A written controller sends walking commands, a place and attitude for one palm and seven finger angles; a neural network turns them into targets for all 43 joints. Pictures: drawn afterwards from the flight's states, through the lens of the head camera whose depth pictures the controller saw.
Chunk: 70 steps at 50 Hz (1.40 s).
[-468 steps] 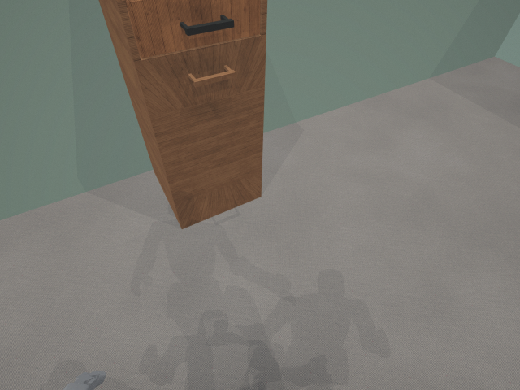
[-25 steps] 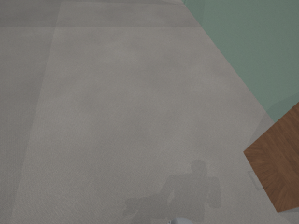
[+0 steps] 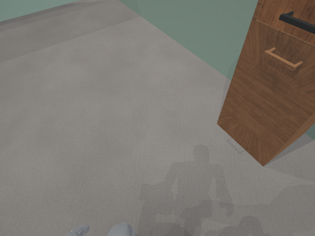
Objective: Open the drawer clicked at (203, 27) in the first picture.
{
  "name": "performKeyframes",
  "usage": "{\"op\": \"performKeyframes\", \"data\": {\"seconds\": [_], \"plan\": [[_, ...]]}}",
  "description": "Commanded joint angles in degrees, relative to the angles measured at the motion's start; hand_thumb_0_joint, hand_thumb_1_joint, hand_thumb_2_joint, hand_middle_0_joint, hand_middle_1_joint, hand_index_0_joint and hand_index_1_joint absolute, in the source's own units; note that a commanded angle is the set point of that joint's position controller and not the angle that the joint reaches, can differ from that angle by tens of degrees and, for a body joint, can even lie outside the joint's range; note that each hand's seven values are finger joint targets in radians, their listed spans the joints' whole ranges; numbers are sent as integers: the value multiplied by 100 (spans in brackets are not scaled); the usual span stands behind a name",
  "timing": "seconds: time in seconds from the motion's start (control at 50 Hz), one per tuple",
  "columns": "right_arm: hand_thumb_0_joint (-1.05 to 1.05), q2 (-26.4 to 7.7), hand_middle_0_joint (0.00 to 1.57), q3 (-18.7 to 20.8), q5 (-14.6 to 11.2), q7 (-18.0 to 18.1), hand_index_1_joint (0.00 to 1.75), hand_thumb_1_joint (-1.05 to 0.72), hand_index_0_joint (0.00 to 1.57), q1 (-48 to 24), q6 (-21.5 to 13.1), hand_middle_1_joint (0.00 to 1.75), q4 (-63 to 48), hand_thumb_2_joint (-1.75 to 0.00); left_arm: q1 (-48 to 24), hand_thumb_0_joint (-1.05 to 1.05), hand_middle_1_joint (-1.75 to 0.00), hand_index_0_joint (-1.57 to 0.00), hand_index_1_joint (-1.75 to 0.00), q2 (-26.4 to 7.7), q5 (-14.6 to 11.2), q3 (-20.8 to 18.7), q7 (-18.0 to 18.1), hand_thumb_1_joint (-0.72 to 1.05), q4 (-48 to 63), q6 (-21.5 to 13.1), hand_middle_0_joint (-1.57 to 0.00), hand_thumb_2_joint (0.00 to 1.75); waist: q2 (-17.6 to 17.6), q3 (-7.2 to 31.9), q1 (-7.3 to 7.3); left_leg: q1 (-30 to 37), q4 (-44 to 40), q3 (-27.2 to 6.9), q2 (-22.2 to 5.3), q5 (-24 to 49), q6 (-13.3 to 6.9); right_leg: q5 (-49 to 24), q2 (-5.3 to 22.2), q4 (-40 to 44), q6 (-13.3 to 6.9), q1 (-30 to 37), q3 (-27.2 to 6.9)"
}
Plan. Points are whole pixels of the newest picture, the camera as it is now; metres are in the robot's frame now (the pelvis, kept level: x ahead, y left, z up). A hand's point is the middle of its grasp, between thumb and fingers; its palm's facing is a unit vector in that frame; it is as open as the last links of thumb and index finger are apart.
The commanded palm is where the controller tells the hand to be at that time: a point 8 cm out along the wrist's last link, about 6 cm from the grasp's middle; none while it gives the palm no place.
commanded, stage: turn to face it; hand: left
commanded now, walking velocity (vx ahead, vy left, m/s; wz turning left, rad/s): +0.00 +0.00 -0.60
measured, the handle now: (302, 21) +0.79 -0.50 +0.12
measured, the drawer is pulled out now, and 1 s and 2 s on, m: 0.00 0.00 0.00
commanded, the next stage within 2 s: take the last steps up to it in 1.56 s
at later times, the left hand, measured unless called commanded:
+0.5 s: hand out of the picture +0.11 +0.25 -0.17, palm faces -0.22 -0.95 -0.20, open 7.4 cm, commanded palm none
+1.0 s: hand (130, 226) +0.17 +0.10 -0.15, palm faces -0.56 -0.79 -0.26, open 7.4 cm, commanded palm none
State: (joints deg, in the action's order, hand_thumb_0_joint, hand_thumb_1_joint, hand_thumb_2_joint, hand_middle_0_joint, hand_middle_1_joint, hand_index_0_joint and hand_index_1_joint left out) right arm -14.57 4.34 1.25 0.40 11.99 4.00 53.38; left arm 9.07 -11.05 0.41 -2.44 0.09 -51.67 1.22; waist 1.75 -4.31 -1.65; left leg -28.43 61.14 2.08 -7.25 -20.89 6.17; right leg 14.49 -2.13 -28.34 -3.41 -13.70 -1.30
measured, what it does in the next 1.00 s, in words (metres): steps on the spot, turning right: left foot, then right foot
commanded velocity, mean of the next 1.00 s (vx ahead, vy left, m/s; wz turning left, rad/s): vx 0.00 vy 0.00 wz -0.60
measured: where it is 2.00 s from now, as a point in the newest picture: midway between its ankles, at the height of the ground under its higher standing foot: outside the picture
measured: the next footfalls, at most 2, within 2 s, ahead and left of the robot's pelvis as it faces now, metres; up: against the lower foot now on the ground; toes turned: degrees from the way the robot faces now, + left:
left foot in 0.28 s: +0.06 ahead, +0.14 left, +0.00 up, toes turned -7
right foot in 0.76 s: -0.06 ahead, -0.10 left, +0.00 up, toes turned -34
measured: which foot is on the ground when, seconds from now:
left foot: up 0.00-0.26, down 0.28-0.76, up 0.78-1.00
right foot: down 0.00-0.28, up 0.30-0.74, down 0.76-1.00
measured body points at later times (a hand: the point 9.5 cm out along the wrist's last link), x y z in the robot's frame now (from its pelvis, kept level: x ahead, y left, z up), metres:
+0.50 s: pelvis +0.00 +0.05 +0.00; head +0.03 +0.08 +0.45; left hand +0.12 +0.30 -0.16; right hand +0.02 -0.21 -0.12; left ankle +0.02 +0.15 -0.74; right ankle -0.08 -0.09 -0.64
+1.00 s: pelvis -0.02 -0.01 +0.00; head +0.00 -0.05 +0.45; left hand +0.20 +0.14 -0.13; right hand -0.13 -0.26 -0.15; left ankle +0.06 +0.13 -0.67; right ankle -0.09 -0.08 -0.74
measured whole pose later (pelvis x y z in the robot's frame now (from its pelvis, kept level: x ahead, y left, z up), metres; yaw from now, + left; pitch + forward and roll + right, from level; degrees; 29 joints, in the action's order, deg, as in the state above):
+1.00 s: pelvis -0.02 -0.01 +0.00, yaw -36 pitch +1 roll +1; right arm -14.7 4.2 1.1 0.4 11.2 4.0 53.2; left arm 9.7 -11.5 0.4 -2.4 0.2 -52.2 1.0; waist 1.9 -4.3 -1.3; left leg -28.5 61.2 2.1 -7.0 -22.2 6.3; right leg 16.1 -1.9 -28.6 -2.5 -12.9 -1.2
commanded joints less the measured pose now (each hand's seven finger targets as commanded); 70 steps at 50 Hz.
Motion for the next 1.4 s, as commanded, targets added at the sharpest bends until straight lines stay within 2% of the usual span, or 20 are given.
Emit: {"op": "performKeyframes", "data": {"seconds": [0.0,0.16,0.22,0.26,0.28,0.32,0.38,0.62,0.7,0.72,0.74,0.76,0.86,1.1,1.18,1.2,1.22,1.24,1.3,1.38], "plan": [[0,-414,20,62,-15,59,30,-90,20,-237,-168,30,-506,-90,334,0,-30,-20,-30,-1288,32,-362,78,90,290,-96,-20,90,-862,569,260,-346,-269,-74,114,-41,42,-2379,1395,837,-666,759,-1571],[0,-347,20,44,-101,110,30,-90,20,-443,-245,30,-709,-90,237,0,-30,-20,-30,-1377,80,-424,104,90,332,-16,-20,90,-1025,603,244,669,-1856,-175,485,-407,-183,-2441,1334,660,-758,295,-2454],[0,-413,20,45,-142,168,30,-90,20,225,-333,30,-520,-90,-67,0,-30,-20,-30,-1253,16,-405,97,90,365,21,-20,90,-825,897,-90,1996,-3667,-126,491,749,-276,-2237,851,11,-259,-162,-2254],[0,-1219,20,169,-42,178,30,-90,20,249,-390,30,-628,-90,249,0,-30,-20,-30,-715,-53,-316,8,90,516,57,-20,90,1624,980,-9,3136,-4618,-2197,-1758,1721,-1016,1606,-391,-1929,437,-1996,-797],[0,-1249,20,147,-17,164,30,-90,20,172,-345,30,-699,-90,203,0,-30,-20,-30,-939,44,-371,5,90,478,84,-20,90,1259,714,-51,2385,-4576,-2177,-2162,1703,-1402,1970,-109,-3089,542,-1830,-492],[0,-713,20,16,-9,186,30,-90,20,-530,-385,30,-871,-90,444,0,-30,-20,-30,-1034,107,-485,-70,90,241,159,-20,90,922,430,290,1668,-4649,-1293,-1511,1515,-1261,1267,104,-3983,665,-1698,-453],[0,-643,20,2,11,171,30,-90,20,-439,-418,30,-851,-90,456,0,-30,-20,-30,-852,102,-447,-161,90,223,191,-20,90,744,285,282,1857,-4463,-331,-986,1934,-1146,795,191,-4296,766,-1846,-166],[0,-912,20,232,24,55,30,-90,20,352,-375,30,-406,-90,-196,0,-30,-20,-30,-548,56,-280,-190,90,466,157,-20,90,1155,517,-135,2448,-3889,457,-1469,2796,-1330,1185,447,-1822,738,-1107,681],[0,-931,20,249,-6,11,30,-90,20,277,-353,30,-374,-90,378,0,-30,-20,-30,-730,55,-322,-137,90,324,4,-20,90,716,904,236,1954,-2659,1039,-1311,2704,-739,-278,347,162,488,375,764],[0,-654,20,187,-59,-30,30,-90,20,421,-325,30,-438,-90,778,0,-30,-20,-30,-1294,103,-393,-70,90,225,-91,-20,90,-585,1141,440,850,-1604,1195,-957,1347,-349,-1287,1182,805,188,1501,-305],[0,-182,20,18,-36,-51,30,-90,20,-42,-299,30,-800,-90,1076,0,-30,-20,-30,-1935,103,-534,34,90,115,-118,-20,90,-2160,991,651,-637,-283,1059,-96,-1584,-76,-3489,2527,853,-440,1714,-2261],[0,-357,20,23,-59,35,30,-90,20,-219,-218,30,-865,-90,1188,0,-30,-20,-30,-1934,23,-529,97,90,91,-75,-20,90,-1643,1055,691,-692,357,194,-100,-1680,-159,-3913,2678,712,-838,1474,-2046],[0,-442,20,69,-11,26,30,-90,20,-83,-186,30,-496,-90,210,0,-30,-20,-30,-1214,11,-333,109,90,292,-116,-20,90,-1150,665,210,-531,395,-33,-95,-209,-12,-3716,1508,562,-491,972,-987],[0,-381,20,27,-84,71,30,-90,20,-587,-234,30,-715,-90,307,0,-30,-20,-30,-1409,79,-396,95,90,280,-51,-20,90,-1038,520,284,282,-1348,-74,366,-342,-70,-2693,1372,642,-783,454,-2020],[0,-399,20,24,-128,136,30,-90,20,175,-322,30,-528,-90,-80,0,-30,-20,-30,-1373,25,-408,99,90,348,6,-20,90,-990,806,-88,1671,-3269,59,534,721,-192,-2656,1003,4,-354,37,-2011],[0,-613,20,42,-110,163,30,-90,20,372,-379,30,-470,-90,-40,0,-30,-20,-30,-1131,-19,-360,91,90,407,34,-20,90,-386,905,-144,2439,-3940,-311,92,1181,-322,-1837,556,-511,-84,-540,-1737],[0,-1145,20,126,-45,148,30,-90,20,446,-410,30,-526,-90,199,0,-30,-20,-30,-753,-59,-300,45,90,464,63,-20,90,1313,1020,-96,2955,-4378,-1784,-1313,1916,-756,642,-240,-1627,316,-1494,-931],[0,-1334,20,149,-17,136,30,-90,20,405,-364,30,-619,-90,284,0,-30,-20,-30,-790,2,-324,33,90,491,74,-20,90,1624,826,-36,2486,-4509,-2264,-2119,2153,-1303,2112,-198,-2897,500,-1687,-375],[0,-723,20,-30,18,168,30,-90,20,-415,-395,30,-843,-90,378,0,-30,-20,-30,-1020,120,-462,-69,90,219,160,-20,90,941,169,256,1358,-4729,-1168,-1277,1083,-1195,1176,173,-4150,604,-1603,-404],[0,-598,20,-43,-4,178,30,-90,20,26,-463,30,-637,-90,500,0,-30,-20,-30,-731,84,-367,-108,90,123,167,-20,90,759,540,187,2159,-4426,-309,-926,2332,-1145,687,251,-4135,748,-1766,-152]]}}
